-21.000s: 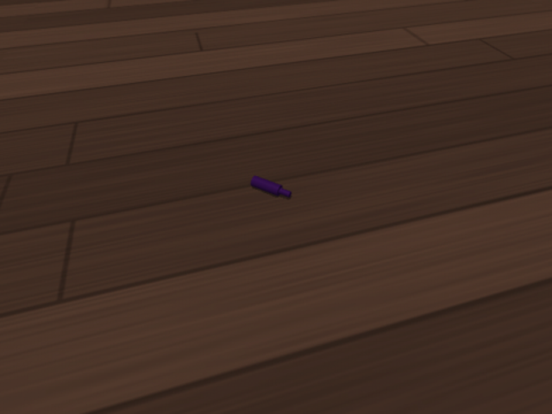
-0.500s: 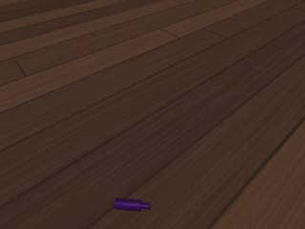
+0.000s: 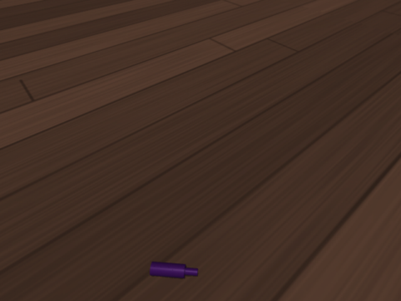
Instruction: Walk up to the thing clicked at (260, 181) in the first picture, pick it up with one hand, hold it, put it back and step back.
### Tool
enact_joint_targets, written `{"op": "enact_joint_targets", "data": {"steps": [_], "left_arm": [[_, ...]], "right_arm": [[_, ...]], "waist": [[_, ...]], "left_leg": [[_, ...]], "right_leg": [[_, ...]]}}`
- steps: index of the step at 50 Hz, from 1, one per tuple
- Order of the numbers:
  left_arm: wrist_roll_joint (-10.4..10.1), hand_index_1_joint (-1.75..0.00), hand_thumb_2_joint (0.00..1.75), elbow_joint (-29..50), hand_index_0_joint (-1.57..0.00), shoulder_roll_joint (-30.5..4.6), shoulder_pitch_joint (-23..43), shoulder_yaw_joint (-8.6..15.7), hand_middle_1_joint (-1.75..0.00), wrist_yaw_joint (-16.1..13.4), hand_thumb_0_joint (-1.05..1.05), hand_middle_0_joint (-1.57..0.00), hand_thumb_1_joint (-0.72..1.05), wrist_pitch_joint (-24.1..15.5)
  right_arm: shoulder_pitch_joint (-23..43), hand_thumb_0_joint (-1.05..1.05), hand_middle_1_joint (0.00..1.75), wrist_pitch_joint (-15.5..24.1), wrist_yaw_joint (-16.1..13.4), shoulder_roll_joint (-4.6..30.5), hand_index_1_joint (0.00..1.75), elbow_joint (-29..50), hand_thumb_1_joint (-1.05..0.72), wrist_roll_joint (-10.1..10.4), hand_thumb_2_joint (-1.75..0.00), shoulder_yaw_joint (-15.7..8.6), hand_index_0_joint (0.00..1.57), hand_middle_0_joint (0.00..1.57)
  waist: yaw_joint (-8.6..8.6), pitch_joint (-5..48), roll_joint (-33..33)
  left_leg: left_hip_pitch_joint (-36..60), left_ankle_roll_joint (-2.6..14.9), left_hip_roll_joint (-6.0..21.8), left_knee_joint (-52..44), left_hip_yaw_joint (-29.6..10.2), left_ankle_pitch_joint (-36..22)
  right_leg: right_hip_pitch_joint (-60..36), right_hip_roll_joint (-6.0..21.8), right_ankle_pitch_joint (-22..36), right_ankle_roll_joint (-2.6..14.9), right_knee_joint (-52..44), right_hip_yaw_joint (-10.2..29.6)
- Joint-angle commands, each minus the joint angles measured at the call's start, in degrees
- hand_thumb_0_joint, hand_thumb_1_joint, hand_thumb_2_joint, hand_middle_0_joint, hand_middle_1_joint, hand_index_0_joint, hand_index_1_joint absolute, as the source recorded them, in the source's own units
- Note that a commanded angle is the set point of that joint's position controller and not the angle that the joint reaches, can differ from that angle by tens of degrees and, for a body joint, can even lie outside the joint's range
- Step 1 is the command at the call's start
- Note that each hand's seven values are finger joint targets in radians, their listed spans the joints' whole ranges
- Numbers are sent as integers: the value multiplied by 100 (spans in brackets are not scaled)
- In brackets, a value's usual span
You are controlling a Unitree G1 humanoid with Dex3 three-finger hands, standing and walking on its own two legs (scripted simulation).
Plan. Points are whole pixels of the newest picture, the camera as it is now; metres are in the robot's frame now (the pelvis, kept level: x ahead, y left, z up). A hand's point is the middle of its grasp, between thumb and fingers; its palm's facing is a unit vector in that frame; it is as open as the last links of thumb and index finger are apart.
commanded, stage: stand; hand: left
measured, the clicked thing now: (174, 270) +0.43 +0.16 -0.75
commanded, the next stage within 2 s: walk up in 0.42 s
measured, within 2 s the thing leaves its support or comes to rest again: neither
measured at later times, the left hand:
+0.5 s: hand out of the picture +0.06 +0.26 -0.16, palm faces -0.02 -0.94 -0.33, open 7.4 cm
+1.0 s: hand out of the picture +0.08 +0.22 -0.16, palm faces +0.00 -0.95 -0.32, open 7.4 cm
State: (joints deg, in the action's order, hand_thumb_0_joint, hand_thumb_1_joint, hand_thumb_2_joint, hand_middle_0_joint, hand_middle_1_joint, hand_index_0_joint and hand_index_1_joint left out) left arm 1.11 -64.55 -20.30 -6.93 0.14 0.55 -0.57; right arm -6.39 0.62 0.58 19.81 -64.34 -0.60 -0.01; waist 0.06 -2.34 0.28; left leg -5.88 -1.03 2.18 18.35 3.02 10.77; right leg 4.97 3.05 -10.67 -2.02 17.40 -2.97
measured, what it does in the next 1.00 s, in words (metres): stands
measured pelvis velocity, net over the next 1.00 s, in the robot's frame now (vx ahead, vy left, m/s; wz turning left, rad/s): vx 0.01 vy -0.03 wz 0.00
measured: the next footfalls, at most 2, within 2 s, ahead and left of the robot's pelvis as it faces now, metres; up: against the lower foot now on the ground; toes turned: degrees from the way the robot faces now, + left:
none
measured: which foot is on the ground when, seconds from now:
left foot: down 0.00-1.00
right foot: down 0.00-1.00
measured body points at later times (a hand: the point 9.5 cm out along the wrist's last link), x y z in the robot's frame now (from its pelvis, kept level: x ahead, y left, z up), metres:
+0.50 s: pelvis +0.00 +0.00 +0.00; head +0.01 +0.01 +0.45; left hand +0.06 +0.31 -0.14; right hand +0.07 -0.30 -0.13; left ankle -0.01 +0.13 -0.75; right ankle -0.01 -0.14 -0.75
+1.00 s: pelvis +0.01 -0.03 -0.01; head +0.01 -0.03 +0.44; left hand +0.08 +0.27 -0.14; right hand +0.08 -0.35 -0.13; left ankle -0.01 +0.13 -0.75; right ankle -0.01 -0.14 -0.75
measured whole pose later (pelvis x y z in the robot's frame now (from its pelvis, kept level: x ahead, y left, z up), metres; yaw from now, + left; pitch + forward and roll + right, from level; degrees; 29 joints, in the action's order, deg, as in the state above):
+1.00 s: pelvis +0.01 -0.03 -0.01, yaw +0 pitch -2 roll +0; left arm 1.7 -61.1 -20.2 -8.0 3.2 1.9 1.7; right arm -8.6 1.0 -0.9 20.9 -61.4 -0.7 -1.3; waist -0.1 -2.5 0.4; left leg -7.0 -3.7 5.3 22.2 2.1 13.1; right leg 6.9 0.2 -14.3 1.0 22.9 -3.7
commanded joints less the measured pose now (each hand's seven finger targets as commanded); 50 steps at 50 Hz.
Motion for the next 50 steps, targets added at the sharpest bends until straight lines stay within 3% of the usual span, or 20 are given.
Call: {"op": "enact_joint_targets", "data": {"steps": [1, 19, 20, 21, 24, 31, 50], "left_arm": [[-34, -30, 90, 334, -20, -1201, 165, 224, -30, -102, 0, -20, 90, -108], [-32, -30, 90, 324, -20, -1185, 125, 222, -30, -94, 0, -20, 90, -108], [-15, -30, 90, 333, -20, -1183, 119, 221, -30, -96, 0, -20, 90, -105], [29, -30, 90, 405, -20, -1315, 188, 405, -30, -44, 0, -20, 90, 2], [19, -30, 90, 465, -20, -1188, 82, 424, -30, -3, 0, -20, 90, 93], [33, -30, 90, 550, -20, -1204, 40, 483, -30, 40, 0, -20, 90, 127], [32, -30, 90, 774, -20, -1308, 90, 593, -30, 24, 0, -20, 90, 119]], "right_arm": [[189, 0, 30, 106, -97, 1223, 30, 345, -90, -7, -90, -236, 20, 20], [144, 0, 30, 109, -92, 1239, 30, 334, -90, -3, -90, -231, 20, 20], [228, 0, 30, 107, -97, 1263, 30, 345, -90, -8, -90, -241, 20, 20], [10, 0, 30, 172, -144, 1390, 30, 355, -90, -1, -90, -335, 20, 20], [9, 0, 30, 207, -195, 1456, 30, 401, -90, -13, -90, -383, 20, 20], [43, 0, 30, 207, -236, 1378, 30, 531, -90, -32, -90, -388, 20, 20], [-138, 0, 30, 135, -255, 1357, 30, 652, -90, -23, -90, -392, 20, 20]], "waist": [[-7, 378, -76], [6, 381, -73], [-24, 358, -105], [50, 408, 271], [-17, 404, -71], [-38, 250, -293], [-10, 270, 119]], "left_leg": [[95, 192, 643, -271, -523, -1051], [67, 189, 629, -279, -551, -926], [73, 198, 621, -250, -533, -968], [78, 252, 667, -296, -592, -993], [96, 376, 810, -249, -683, -978], [-288, 328, 710, -171, -588, -667], [-77, 229, 576, 264, -272, -882]], "right_leg": [[-47, 605, 945, 262, -214, 430], [-54, 605, 847, 253, -259, 451], [-27, 598, 945, 247, -269, 438], [0, 364, 782, 282, -39, 299], [143, 338, 522, 296, 95, 287], [-4, 381, 744, 376, 128, 400], [196, 425, 1015, 511, 97, 542]]}}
